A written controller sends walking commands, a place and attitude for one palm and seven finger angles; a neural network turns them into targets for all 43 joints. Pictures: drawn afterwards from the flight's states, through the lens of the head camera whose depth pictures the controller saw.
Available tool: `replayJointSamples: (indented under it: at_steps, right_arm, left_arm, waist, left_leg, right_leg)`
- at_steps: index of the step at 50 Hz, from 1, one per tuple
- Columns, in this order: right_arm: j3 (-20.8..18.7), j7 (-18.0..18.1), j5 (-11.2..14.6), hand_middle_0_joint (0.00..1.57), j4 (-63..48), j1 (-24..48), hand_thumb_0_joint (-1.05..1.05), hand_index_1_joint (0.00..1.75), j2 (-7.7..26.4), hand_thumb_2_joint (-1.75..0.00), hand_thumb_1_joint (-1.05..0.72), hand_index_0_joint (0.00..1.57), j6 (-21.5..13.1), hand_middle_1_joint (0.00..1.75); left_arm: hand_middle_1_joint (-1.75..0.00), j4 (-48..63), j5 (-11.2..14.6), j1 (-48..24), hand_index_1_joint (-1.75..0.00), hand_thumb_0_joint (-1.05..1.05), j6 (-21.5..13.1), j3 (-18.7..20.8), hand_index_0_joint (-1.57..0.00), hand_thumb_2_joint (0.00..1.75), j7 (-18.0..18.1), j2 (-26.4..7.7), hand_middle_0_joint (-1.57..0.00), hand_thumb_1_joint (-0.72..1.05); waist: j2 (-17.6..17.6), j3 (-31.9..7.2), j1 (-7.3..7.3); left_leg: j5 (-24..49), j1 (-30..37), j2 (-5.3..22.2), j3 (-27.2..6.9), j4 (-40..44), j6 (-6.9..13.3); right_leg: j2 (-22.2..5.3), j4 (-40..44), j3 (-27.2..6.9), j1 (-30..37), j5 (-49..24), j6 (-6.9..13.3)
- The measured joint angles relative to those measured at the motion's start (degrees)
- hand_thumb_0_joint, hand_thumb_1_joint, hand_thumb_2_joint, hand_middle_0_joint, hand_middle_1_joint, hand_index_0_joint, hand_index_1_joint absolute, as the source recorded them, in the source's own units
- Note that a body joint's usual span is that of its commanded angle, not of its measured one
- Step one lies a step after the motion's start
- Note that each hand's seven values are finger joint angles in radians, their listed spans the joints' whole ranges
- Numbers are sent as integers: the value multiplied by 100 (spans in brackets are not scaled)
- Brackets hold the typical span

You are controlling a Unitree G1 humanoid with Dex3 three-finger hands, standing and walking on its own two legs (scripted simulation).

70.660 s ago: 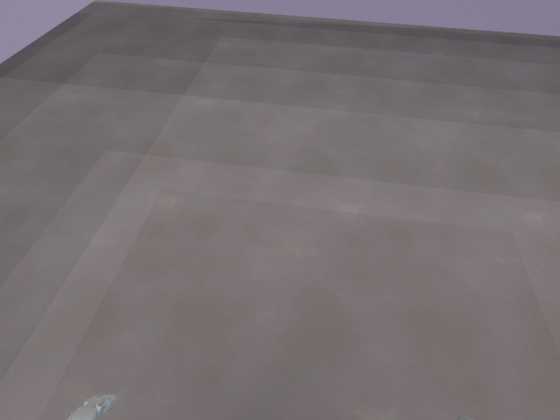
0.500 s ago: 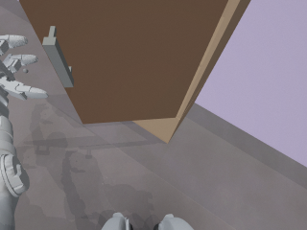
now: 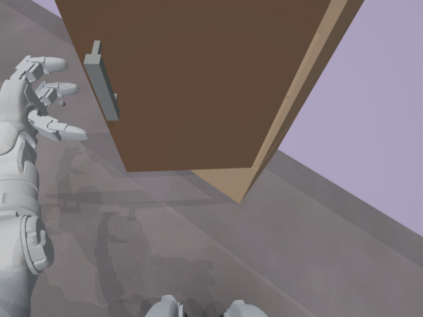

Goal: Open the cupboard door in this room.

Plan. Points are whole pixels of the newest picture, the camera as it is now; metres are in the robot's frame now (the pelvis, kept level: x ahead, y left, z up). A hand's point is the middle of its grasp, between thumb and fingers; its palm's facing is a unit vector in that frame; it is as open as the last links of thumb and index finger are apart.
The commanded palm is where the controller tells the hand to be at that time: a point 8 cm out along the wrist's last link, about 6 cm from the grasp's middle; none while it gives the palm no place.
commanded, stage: slide the fingers in behind the handle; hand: left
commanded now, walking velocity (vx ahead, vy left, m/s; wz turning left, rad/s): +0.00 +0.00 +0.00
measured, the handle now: (105, 83) +0.53 +0.19 +0.09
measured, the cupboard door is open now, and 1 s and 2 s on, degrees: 40 40 40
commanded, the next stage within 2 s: close the thumb around the handle in 1.58 s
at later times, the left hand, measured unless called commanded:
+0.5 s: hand (85, 100) +0.48 +0.22 +0.10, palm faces +0.05 -1.00 +0.00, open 14.0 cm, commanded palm +0.46 +0.25 +0.09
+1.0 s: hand (100, 103) +0.48 +0.19 +0.09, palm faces +0.04 -1.00 +0.01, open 14.0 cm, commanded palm +0.46 +0.23 +0.09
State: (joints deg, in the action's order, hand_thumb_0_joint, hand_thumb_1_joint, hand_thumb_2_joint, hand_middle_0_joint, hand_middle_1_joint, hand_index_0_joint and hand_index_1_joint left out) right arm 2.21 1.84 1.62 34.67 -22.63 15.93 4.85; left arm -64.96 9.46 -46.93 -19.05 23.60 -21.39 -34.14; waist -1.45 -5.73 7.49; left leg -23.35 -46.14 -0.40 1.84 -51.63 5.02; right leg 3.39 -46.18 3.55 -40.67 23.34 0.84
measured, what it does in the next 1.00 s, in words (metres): stands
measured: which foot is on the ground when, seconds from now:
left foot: down 0.00-1.00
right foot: down 0.00-1.00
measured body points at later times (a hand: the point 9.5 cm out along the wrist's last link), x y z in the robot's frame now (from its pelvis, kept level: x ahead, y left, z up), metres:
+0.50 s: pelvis +0.00 -0.01 +0.00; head +0.10 +0.01 +0.44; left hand +0.48 +0.27 +0.10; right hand -0.01 -0.28 -0.11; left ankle +0.01 +0.06 -0.69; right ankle -0.02 -0.12 -0.69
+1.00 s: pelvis +0.00 -0.02 +0.00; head +0.09 +0.00 +0.44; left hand +0.47 +0.24 +0.09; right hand +0.02 -0.29 -0.11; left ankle +0.01 +0.06 -0.69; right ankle -0.02 -0.12 -0.69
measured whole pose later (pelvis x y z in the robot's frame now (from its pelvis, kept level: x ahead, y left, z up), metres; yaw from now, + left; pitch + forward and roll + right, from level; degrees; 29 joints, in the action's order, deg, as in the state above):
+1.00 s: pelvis +0.00 -0.02 +0.00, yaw +0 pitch +17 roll -3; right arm 1.7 0.8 1.7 35.4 -22.1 15.6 3.7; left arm -64.5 8.7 -47.5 -20.2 20.1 -14.2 -27.9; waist -1.2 -5.8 7.8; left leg -23.6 -45.5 0.1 1.7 -52.1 3.8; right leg 3.9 -47.8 3.6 -40.7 24.1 2.1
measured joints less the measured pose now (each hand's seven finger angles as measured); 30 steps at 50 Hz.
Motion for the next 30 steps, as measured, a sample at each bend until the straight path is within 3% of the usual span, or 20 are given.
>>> replayJointSamples:
  at_steps: [9, 17, 30]
  right_arm:
    - [36, 12, -19, 21, 105, 3, 1, 30, 1, -90, -90, 20, -110, 30]
    - [5, -2, -37, 21, 123, -87, 1, 30, 49, -90, -90, 20, -141, 30]
    - [-52, -59, 17, 21, 118, -184, 1, 30, -8, -90, -90, 20, -32, 30]
  left_arm:
    - [-120, -208, -80, -263, -120, -1, -99, -144, -30, 30, 253, 137, -30, -51]
    - [-120, -231, -177, -309, -120, -1, -146, 30, -30, 30, 420, 112, -30, -50]
    - [-119, 117, -7, 91, -120, -1, -79, -137, -30, 30, 422, 375, -30, -50]
  waist:
    - [33, 84, 69]
    - [36, 58, 186]
    - [6, -15, 60]
  left_leg:
    - [51, -118, -23, -36, -69, -21]
    - [32, -160, 40, 10, -83, -53]
    - [-12, 91, 73, 27, 19, -92]
  right_leg:
    - [-26, -131, 48, -129, 3, 29]
    - [31, -157, -4, -206, -1, 63]
    - [71, -58, -38, 28, 29, 101]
